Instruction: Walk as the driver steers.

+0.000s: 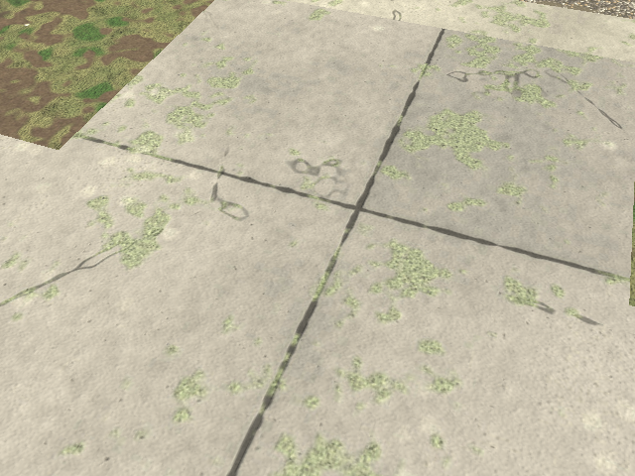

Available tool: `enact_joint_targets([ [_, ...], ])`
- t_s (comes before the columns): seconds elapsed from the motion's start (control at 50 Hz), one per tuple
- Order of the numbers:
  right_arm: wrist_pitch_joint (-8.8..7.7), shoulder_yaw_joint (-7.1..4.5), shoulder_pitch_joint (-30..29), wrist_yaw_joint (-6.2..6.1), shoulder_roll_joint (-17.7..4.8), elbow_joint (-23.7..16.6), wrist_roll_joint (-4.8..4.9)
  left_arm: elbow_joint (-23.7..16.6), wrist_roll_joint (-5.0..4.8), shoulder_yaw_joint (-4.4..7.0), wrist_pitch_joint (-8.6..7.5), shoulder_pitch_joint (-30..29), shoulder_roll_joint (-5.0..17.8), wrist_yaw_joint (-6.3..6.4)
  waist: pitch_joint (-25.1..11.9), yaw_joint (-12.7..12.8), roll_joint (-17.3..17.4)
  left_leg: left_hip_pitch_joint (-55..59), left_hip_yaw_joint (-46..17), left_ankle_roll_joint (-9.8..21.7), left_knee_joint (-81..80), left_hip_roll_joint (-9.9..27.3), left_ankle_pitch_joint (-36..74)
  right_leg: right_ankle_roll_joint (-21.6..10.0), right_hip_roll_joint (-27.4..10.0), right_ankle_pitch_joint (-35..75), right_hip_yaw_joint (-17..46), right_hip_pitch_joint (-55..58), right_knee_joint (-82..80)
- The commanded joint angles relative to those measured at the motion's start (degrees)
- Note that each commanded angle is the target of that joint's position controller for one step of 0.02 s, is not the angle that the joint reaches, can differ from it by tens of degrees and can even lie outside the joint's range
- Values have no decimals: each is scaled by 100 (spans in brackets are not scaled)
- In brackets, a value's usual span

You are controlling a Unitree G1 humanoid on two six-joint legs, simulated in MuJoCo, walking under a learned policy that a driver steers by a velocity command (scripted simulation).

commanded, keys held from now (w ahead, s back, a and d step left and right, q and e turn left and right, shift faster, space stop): no key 0.76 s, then w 0.24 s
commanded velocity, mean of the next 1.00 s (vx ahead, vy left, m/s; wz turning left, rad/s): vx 0.05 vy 0.00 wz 0.01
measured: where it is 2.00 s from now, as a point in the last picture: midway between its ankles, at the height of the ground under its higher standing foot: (342, 464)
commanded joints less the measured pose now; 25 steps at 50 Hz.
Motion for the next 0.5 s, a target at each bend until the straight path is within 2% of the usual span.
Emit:
enact_joint_targets([
  [0.02, -47, -220, 123, -11, -782, 0, 10, -136, 8, 112, -157, -52, 631, -12, 6, -53, -461, 336, -667, 121, -427, 630, 676, -183, -564, 821, 603, -325, -639],
  [0.1, -79, -198, 212, -22, -649, 345, 15, 132, -7, 96, -176, 37, 574, 38, 46, -24, -215, 143, -693, 77, -572, 665, 583, -216, -546, 613, 594, -149, -679],
  [0.22, -74, -186, 335, -53, -620, 822, 20, 475, 0, 74, -181, 21, 524, 56, 127, -23, -62, 70, -700, 19, -715, 667, 380, -272, -534, 344, 618, -179, -753],
  [0.5, -76, -87, 665, -101, -439, 1536, 24, 1113, -3, -37, -195, 240, 275, 85, 197, -64, -68, 41, -663, 5, -719, 710, 294, -292, -468, 271, 608, -326, -769],
])
Keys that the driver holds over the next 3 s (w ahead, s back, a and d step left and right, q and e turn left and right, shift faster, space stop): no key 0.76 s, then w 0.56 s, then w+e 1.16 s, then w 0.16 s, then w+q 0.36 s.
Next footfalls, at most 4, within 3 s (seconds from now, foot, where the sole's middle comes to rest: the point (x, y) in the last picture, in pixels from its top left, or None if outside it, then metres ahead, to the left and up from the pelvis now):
1.50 right None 0.41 -0.07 -0.78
2.04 left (329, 372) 0.76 0.02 -0.78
2.58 right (463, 334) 0.87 -0.31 -0.78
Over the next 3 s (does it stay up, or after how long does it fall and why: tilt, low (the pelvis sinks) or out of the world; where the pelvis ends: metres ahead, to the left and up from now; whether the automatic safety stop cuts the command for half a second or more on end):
stays up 0.96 -0.31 0.00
